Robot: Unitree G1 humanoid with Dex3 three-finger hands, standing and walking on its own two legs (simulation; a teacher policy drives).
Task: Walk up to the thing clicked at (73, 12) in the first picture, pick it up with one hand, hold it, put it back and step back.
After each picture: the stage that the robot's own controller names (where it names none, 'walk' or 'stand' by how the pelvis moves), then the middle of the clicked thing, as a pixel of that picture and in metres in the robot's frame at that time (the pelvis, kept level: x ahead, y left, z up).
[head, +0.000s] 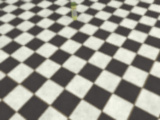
stand; (74, 11) +2.03 +0.22 -0.66
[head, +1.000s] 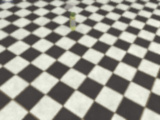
walk; (72, 21) +1.89 +0.19 -0.65
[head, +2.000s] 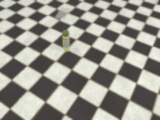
walk; (66, 41) +1.28 +0.20 -0.65
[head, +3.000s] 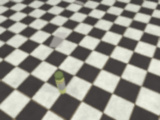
walk; (60, 83) +0.79 +0.24 -0.64
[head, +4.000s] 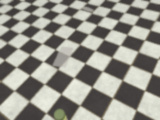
walk; out of the picture +0.43 +0.25 -0.63
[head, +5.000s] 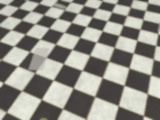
stand; out of the picture +0.34 +0.29 -0.64
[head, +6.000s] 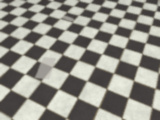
stand; out of the picture +0.35 +0.28 -0.66
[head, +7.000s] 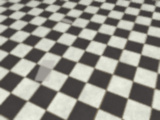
stand; out of the picture +0.36 +0.29 -0.66
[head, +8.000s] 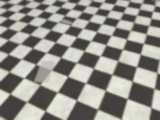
stand; out of the picture +0.35 +0.30 -0.66
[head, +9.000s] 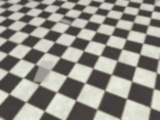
stand; out of the picture +0.35 +0.31 -0.66
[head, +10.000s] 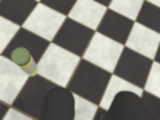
go down; (27, 63) +0.42 +0.30 -0.33
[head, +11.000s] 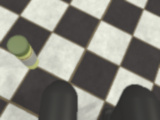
go down; (26, 55) +0.43 +0.31 -0.26
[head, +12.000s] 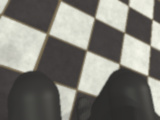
close in; out of the picture +0.42 +0.34 -0.17
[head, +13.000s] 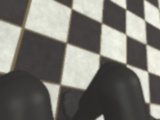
close; out of the picture +0.41 +0.36 -0.16
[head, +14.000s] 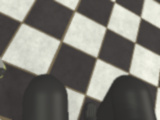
lift; out of the picture +0.34 +0.31 -0.09
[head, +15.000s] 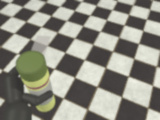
lift; (39, 86) +0.32 +0.17 +0.04
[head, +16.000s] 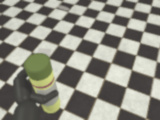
hold; (45, 87) +0.33 +0.16 +0.03
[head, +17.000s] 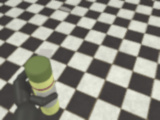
hold; (45, 89) +0.32 +0.17 +0.03
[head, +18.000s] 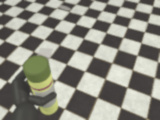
crouch; (43, 89) +0.33 +0.17 +0.02
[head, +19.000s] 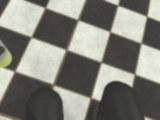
crouch; out of the picture +0.45 +0.29 -0.06
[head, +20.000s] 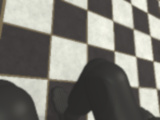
lower; out of the picture +0.44 +0.35 -0.17
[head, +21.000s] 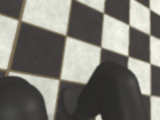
lower; out of the picture +0.42 +0.36 -0.17
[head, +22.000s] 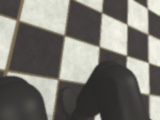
lower; out of the picture +0.42 +0.35 -0.17
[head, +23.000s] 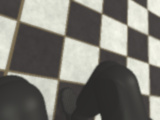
lower; out of the picture +0.42 +0.35 -0.17
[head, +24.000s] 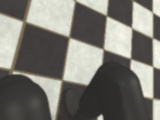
draw back; out of the picture +0.42 +0.35 -0.17
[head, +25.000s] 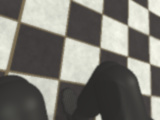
withdraw; out of the picture +0.40 +0.36 -0.17
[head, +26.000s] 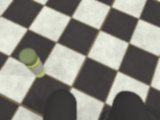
walk; (34, 64) +0.45 +0.29 -0.34
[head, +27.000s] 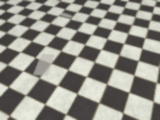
stand; out of the picture +0.37 +0.27 -0.60
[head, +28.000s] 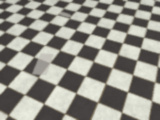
stand; out of the picture +0.37 +0.27 -0.60
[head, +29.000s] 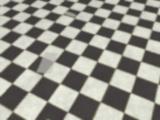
stand; out of the picture +0.38 +0.27 -0.62
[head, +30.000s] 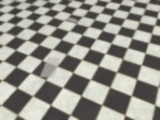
stand; out of the picture +0.39 +0.27 -0.66
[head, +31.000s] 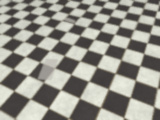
stand; out of the picture +0.36 +0.28 -0.66
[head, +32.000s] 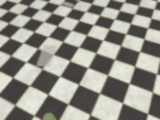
walk; out of the picture +0.38 +0.29 -0.65
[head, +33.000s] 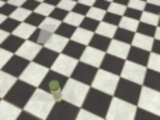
walk; (56, 91) +0.55 +0.23 -0.63
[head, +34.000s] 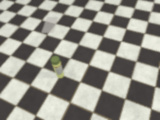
walk; (57, 67) +0.81 +0.34 -0.63
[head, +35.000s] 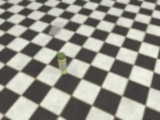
stand; (62, 63) +0.99 +0.27 -0.64
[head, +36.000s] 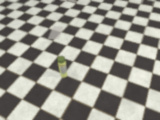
stand; (62, 66) +1.00 +0.27 -0.66
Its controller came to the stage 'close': yes
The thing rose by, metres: 0.68
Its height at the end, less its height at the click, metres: +0.00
